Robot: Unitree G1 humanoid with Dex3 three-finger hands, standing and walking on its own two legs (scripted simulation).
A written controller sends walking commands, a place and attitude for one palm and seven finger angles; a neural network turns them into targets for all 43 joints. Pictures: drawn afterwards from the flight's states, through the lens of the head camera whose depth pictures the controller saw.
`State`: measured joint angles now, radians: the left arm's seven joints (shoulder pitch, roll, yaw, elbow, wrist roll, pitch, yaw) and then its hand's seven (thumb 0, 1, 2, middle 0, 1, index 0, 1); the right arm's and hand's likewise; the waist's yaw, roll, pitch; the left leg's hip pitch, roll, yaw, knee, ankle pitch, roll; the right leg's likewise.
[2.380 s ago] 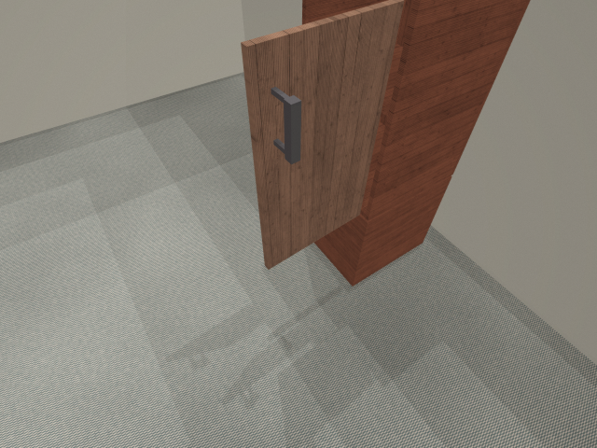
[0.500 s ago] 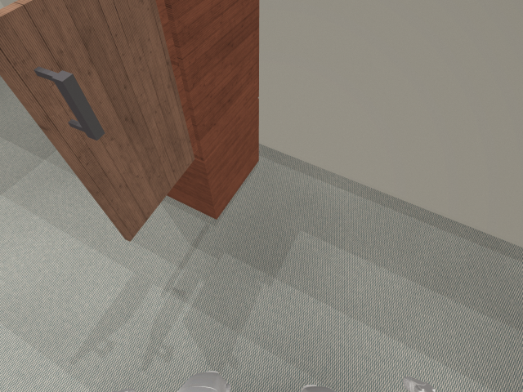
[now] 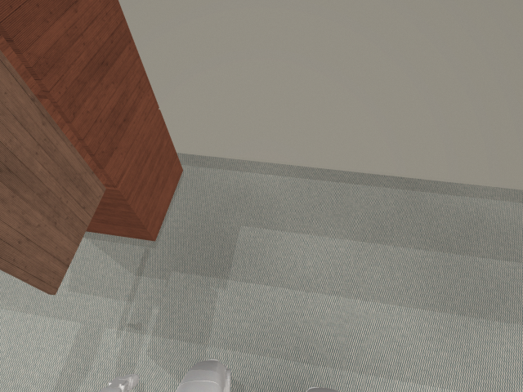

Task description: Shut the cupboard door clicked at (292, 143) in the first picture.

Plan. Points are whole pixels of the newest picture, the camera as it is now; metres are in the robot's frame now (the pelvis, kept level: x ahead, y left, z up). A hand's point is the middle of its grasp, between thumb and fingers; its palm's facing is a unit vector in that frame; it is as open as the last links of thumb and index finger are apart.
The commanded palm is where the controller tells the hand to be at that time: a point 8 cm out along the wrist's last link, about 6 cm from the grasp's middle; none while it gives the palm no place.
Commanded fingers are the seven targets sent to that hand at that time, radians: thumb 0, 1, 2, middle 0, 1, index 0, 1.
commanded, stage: walk to a spot facing it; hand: left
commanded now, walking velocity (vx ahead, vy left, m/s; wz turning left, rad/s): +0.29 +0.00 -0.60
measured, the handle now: out of the picture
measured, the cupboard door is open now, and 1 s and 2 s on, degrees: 93 93 93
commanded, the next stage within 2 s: turn to face it in 1.34 s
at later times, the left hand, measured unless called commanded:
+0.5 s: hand (174, 324) +0.24 +0.19 -0.16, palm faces -0.26 -0.95 -0.15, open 7.4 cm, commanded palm none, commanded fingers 0.00 0.90 0.90 -0.20 -0.30 -0.20 -0.30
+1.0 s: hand (274, 229) +0.44 +0.00 -0.15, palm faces -0.48 -0.85 -0.24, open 7.1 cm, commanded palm none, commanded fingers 0.00 0.90 0.90 -0.20 -0.30 -0.20 -0.30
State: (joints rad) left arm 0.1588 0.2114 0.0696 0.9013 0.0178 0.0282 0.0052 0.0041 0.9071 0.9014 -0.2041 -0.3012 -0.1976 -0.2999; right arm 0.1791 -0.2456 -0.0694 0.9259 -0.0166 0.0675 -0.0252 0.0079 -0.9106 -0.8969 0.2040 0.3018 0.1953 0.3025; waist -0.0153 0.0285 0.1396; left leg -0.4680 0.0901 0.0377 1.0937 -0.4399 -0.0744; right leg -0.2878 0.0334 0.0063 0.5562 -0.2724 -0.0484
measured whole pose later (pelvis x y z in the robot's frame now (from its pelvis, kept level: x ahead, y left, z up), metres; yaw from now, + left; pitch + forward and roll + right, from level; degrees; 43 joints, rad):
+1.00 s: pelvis +0.28 -0.13 +0.01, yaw -31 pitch +2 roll +1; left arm 0.21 0.19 0.08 1.00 0.01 -0.07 0.00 -0.02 0.96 0.90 -0.21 -0.30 -0.20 -0.30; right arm 0.21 -0.16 -0.05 0.97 -0.03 -0.01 0.00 0.00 -0.91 -0.90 0.20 0.30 0.19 0.30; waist -0.04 0.01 0.08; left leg -0.62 0.16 0.02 1.01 -0.21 -0.05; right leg -0.17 0.10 -0.06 0.35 -0.22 -0.13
